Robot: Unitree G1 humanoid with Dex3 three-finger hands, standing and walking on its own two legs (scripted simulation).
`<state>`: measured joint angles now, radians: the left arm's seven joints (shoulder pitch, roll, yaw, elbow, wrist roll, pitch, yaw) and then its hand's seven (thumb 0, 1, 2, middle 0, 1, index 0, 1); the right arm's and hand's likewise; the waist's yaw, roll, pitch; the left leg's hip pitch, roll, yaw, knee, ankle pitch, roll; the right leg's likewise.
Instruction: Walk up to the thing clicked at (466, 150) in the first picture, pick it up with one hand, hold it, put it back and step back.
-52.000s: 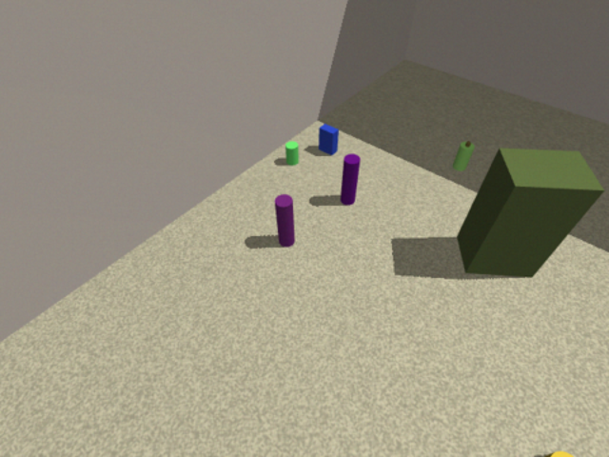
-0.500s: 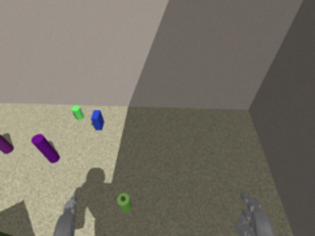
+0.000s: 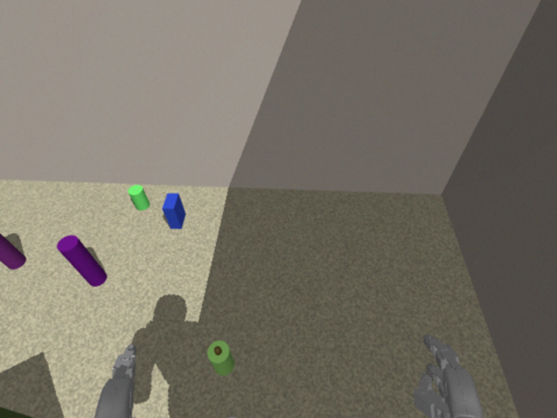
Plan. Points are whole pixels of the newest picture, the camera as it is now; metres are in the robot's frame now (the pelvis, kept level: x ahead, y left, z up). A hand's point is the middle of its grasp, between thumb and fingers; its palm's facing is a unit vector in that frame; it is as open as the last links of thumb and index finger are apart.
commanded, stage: home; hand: left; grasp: from the side
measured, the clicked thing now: (220, 357) +0.42 +0.20 -0.64
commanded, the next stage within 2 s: stand in 0.52 s
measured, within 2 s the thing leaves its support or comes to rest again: neither
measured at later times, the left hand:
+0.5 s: hand (158, 402) +0.18 +0.19 -0.05, palm faces +0.11 -0.95 -0.28, open 17.5 cm
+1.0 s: hand (159, 414) +0.17 +0.19 -0.07, palm faces +0.03 -0.95 -0.32, open 11.0 cm
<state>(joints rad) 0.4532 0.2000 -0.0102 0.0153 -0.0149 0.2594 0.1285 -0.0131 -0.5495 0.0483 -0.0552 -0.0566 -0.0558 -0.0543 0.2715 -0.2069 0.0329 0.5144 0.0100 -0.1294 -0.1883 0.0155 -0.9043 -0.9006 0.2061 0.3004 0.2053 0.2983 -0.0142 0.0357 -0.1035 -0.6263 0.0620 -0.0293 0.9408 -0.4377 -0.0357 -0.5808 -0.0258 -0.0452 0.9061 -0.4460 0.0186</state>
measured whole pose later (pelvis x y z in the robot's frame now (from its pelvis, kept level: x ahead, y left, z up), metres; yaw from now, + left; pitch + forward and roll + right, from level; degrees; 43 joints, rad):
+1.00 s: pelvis +0.00 +0.00 +0.00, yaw +0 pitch +4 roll -1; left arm 0.35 0.23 -0.02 0.23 0.05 0.14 0.08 -0.01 0.30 0.74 -0.20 -0.28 -0.20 -0.28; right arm 0.22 -0.23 0.02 0.62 -0.07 -0.09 -0.12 0.01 -0.90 -0.90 0.21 0.30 0.20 0.30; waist 0.00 0.01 -0.04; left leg -0.55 0.04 -0.02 0.91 -0.43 -0.03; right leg -0.52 -0.04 -0.03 0.89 -0.45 0.02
